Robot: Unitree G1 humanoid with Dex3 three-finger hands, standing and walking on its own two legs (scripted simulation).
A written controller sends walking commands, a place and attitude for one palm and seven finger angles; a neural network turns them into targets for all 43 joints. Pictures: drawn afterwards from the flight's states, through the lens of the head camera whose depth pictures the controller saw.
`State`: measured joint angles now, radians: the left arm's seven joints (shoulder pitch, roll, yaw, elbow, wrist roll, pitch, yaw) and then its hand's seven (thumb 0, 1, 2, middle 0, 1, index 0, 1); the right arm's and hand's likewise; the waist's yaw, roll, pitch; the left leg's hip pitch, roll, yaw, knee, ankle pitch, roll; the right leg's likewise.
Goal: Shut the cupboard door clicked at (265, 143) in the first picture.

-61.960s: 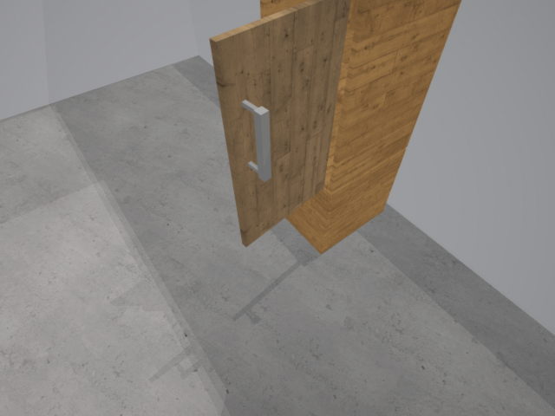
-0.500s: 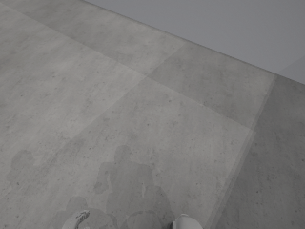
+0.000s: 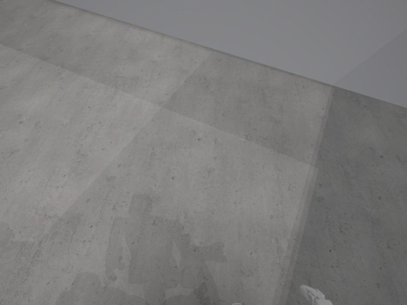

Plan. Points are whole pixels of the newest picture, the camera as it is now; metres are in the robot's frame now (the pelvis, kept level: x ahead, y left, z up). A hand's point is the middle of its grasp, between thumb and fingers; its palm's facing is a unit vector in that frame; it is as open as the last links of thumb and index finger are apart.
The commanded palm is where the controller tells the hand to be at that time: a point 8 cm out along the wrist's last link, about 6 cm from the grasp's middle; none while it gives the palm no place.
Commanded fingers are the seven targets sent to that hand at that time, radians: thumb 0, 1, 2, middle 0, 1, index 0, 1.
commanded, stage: turn to face it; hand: left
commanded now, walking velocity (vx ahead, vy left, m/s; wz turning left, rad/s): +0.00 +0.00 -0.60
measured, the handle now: out of the picture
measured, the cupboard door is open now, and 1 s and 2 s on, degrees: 21 21 21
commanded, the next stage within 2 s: none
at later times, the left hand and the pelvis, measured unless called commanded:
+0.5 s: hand (143, 282) +0.18 +0.15 -0.15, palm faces -0.30 -0.91 -0.27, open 7.4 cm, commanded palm none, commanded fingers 0.00 0.90 0.90 -0.20 -0.30 -0.20 -0.30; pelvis +0.03 -0.02 +0.00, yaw -18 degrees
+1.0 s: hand (169, 247) +0.26 +0.10 -0.15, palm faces -0.58 -0.78 -0.22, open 7.4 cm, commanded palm none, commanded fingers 0.00 0.90 0.90 -0.20 -0.30 -0.20 -0.30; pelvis +0.04 +0.00 +0.01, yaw -37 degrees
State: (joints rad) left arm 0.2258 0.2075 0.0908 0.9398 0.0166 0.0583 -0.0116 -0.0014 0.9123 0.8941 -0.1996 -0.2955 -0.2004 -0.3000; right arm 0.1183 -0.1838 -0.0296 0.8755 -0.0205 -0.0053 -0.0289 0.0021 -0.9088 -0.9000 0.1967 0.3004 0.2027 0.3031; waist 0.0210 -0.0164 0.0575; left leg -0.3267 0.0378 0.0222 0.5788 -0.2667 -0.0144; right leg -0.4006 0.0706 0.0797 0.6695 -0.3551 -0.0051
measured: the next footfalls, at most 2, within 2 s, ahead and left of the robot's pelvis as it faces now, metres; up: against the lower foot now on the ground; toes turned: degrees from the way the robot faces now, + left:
right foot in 0.32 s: +0.03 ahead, -0.14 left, +0.00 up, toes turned -18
left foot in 0.68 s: +0.15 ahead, +0.09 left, +0.00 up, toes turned -22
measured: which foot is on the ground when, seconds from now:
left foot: down 0.00-0.32, up 0.34-0.66, down 0.68-1.00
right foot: up 0.00-0.30, down 0.32-0.68, up 0.70-1.00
